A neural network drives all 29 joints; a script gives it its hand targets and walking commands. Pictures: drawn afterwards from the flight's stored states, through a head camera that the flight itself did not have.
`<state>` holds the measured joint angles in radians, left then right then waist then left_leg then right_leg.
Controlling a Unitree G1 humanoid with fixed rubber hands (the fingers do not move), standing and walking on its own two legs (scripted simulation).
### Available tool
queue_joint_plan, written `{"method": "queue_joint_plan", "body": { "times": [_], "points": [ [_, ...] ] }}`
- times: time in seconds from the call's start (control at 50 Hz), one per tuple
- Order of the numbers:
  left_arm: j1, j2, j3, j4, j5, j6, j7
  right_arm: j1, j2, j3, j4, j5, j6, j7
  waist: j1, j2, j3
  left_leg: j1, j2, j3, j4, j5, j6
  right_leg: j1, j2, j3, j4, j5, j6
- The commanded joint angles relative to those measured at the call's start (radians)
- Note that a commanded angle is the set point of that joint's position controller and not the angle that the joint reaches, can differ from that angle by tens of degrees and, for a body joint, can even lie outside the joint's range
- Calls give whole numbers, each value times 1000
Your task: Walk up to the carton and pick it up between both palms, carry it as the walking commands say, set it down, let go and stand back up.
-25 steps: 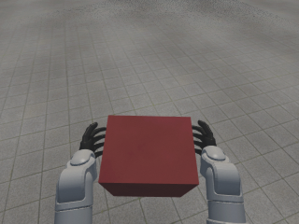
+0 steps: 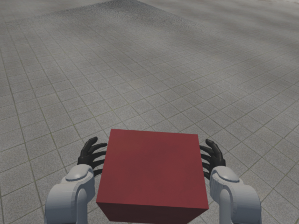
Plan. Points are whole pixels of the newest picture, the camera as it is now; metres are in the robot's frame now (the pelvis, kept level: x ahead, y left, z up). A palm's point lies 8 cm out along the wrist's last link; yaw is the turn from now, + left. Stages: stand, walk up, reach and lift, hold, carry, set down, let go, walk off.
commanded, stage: carry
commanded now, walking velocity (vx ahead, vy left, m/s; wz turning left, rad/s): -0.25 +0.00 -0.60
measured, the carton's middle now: (150, 181) +0.25 +0.01 +0.03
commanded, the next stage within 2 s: none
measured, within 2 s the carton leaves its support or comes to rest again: neither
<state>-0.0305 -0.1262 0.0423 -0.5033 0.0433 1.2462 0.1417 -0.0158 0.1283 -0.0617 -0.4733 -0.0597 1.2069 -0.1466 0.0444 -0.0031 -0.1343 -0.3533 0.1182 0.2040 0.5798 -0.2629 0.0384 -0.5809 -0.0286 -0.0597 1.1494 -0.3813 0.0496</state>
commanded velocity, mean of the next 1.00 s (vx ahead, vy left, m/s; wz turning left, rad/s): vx -0.06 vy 0.00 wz -0.13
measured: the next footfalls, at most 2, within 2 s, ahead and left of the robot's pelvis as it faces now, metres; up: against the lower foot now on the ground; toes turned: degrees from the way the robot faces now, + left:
right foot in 0.14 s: -0.02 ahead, -0.15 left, +0.00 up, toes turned -13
left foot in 0.46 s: -0.11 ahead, +0.08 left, +0.00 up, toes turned -8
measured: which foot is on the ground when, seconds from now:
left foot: down 0.00-0.14, up 0.16-0.44, down 0.46-1.00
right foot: up 0.00-0.12, down 0.14-0.48, up 0.50-0.74, down 0.76-1.00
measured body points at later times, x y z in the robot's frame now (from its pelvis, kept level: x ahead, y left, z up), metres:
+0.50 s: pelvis -0.15 -0.01 -0.01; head -0.17 +0.01 +0.44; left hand +0.12 +0.08 +0.08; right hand +0.06 -0.22 +0.09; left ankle -0.15 +0.08 -0.74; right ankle -0.06 -0.14 -0.73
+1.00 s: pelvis -0.24 -0.03 +0.00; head -0.27 -0.02 +0.45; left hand +0.05 +0.04 +0.08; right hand -0.05 -0.25 +0.08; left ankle -0.15 +0.08 -0.73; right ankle -0.24 -0.14 -0.73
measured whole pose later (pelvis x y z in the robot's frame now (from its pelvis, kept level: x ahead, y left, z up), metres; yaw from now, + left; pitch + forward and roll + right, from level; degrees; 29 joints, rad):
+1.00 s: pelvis -0.24 -0.03 +0.00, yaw -17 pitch +3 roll +0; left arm -0.01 -0.13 0.04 -0.43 0.06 1.19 0.13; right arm -0.03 0.13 -0.06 -0.42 -0.07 1.20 -0.16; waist -0.03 0.01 -0.14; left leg -0.39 0.09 0.13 0.54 -0.19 -0.01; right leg -0.36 -0.03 -0.09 0.56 -0.24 -0.02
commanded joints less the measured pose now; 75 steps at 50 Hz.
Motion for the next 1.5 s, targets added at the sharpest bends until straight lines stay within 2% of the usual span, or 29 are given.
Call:
{"method": "queue_joint_plan", "body": {
  "times": [0.0,0.06,0.1,0.12,0.14,0.16,0.2,0.22,0.28,0.4,0.44,0.46,0.48,0.5,0.52,0.54,0.6,0.68,0.72,0.74,0.76,0.78,0.8,0.88,1.1,1.22,1.3,1.4,1.48],
  "points": [
    [-409,-765,-622,-76,-291,-10,-93,-354,742,543,-100,245,-4,95,-43,199,-115,134,216,-126,-136,335,103,11,6,-75,-190,-70,2],
    [-376,-756,-596,-42,-285,-3,-96,-346,740,555,-89,245,2,91,-49,222,-168,161,263,-140,-88,422,102,100,9,-88,-413,-51,-24],
    [-354,-762,-579,-10,-280,-7,-106,-351,752,570,-78,253,-1,93,-35,147,-189,113,231,-89,4,325,38,221,4,-72,-643,92,-38],
    [-348,-763,-571,-3,-277,-13,-112,-363,755,577,-74,260,-6,95,-24,24,-169,-21,194,-55,109,184,-9,322,-67,39,-761,157,-51],
    [-336,-750,-551,4,-272,-26,-119,-383,770,600,-96,268,-8,100,-19,-325,-176,-311,66,-16,299,-177,-89,472,-318,419,-768,638,-150],
    [-336,-792,-554,-3,-277,-42,-123,-444,786,635,-139,295,-14,111,-26,-402,-167,-355,14,-96,473,-392,-108,404,-360,472,-737,882,-237],
    [-383,-851,-575,-56,-278,-68,-133,-493,873,678,-141,333,-33,129,-36,-174,-185,-299,-5,-168,610,-267,-98,320,-281,304,-719,674,-215],
    [-387,-876,-581,-69,-268,-79,-138,-500,907,694,-142,344,-42,138,-36,-149,-174,-282,-9,-171,619,-195,-98,279,-247,267,-729,536,-198],
    [-366,-888,-583,-106,-254,-105,-138,-503,925,710,-162,371,-64,147,-31,-133,-210,-215,-48,-143,507,-129,-106,270,-199,244,-776,211,-166],
    [-290,-789,-594,-97,-235,-93,-125,-388,829,681,-106,329,-41,139,-14,-189,-245,-7,-131,-102,83,-249,-66,293,-217,325,-872,111,-173],
    [-306,-770,-619,-94,-247,-84,-122,-354,808,656,-86,309,-34,135,-31,-154,-252,196,-117,-79,-190,-179,-44,216,-142,253,-843,119,-92],
    [-309,-761,-625,-85,-248,-77,-120,-344,797,638,-73,299,-31,133,-33,-49,-245,303,-24,-168,-262,-184,-34,122,-97,196,-761,113,-46],
    [-344,-765,-653,-114,-265,-72,-126,-317,779,606,-50,276,-37,133,-52,228,-173,240,195,-472,-314,-241,38,-34,2,77,-564,76,4],
    [-400,-777,-661,-140,-274,-72,-126,-342,792,614,-69,283,-38,139,-40,274,-102,123,334,-498,-352,-157,94,-72,2,24,-359,-33,-18],
    [-434,-784,-661,-130,-282,-68,-129,-364,789,607,-72,280,-37,140,-37,190,-65,25,323,-455,-355,-69,112,-16,-2,41,-202,-45,-21],
    [-434,-795,-657,-97,-286,-61,-132,-376,784,599,-75,272,-35,139,-31,121,-43,-36,261,-366,-354,-81,94,31,-5,53,-119,-21,-22],
    [-435,-798,-672,-69,-299,-53,-132,-373,765,580,-71,253,-34,129,-26,151,-39,-3,127,-194,-308,-19,36,57,-8,13,-172,17,-10],
    [-396,-776,-649,-44,-287,-41,-120,-361,750,580,-70,252,-23,121,-46,160,-98,102,140,-238,-226,195,81,145,5,-49,-484,-29,-11],
    [-358,-769,-625,-15,-275,-37,-118,-356,744,581,-53,256,-16,119,-36,136,-153,102,111,-210,-152,266,60,289,1,-69,-733,114,-23],
    [-350,-769,-614,-7,-268,-38,-120,-354,749,584,-47,261,-18,121,-41,108,-196,84,87,-197,-108,291,35,384,-40,-37,-771,164,-30],
    [-343,-767,-602,-4,-260,-43,-123,-357,756,590,-43,265,-19,122,-46,37,-213,51,58,-190,-45,245,7,432,-115,51,-789,250,-41],
    [-339,-770,-580,11,-249,-55,-125,-393,771,623,-74,277,-17,126,-46,-139,-182,-17,-7,-129,-26,79,-35,396,-196,153,-733,442,-81],
    [-361,-794,-579,8,-251,-63,-128,-441,793,645,-87,296,-17,132,-45,-183,-153,-21,-14,-110,-27,-19,-54,340,-216,171,-759,395,-107],
    [-406,-828,-572,-29,-252,-81,-132,-492,857,674,-93,329,-30,141,-47,-71,-133,50,4,-132,-88,26,-44,216,-140,104,-775,65,-81],
    [-439,-823,-591,-11,-266,-72,-139,-457,848,633,-35,296,-30,135,-51,-26,-135,71,4,-150,-126,-19,-42,164,-112,117,-780,-14,-81],
    [-421,-816,-597,-18,-270,-67,-135,-452,836,634,-41,292,-23,135,-40,-71,-123,0,-17,-133,-44,-28,-54,170,-205,186,-791,-87,-77],
    [-411,-815,-605,-32,-271,-65,-131,-454,831,637,-54,294,-20,136,-39,-71,-125,-3,-19,-152,-43,-29,-41,154,-197,154,-735,-64,-78],
    [-411,-829,-631,-72,-282,-68,-132,-429,841,634,-65,289,-29,135,-31,88,-145,3,74,-276,-207,-58,12,157,-89,-15,-508,81,-38],
    [-404,-840,-642,-83,-299,-72,-139,-407,839,631,-86,276,-38,130,-26,46,-171,-11,51,-229,-152,-33,15,199,-115,-4,-531,128,-40]
  ]
}}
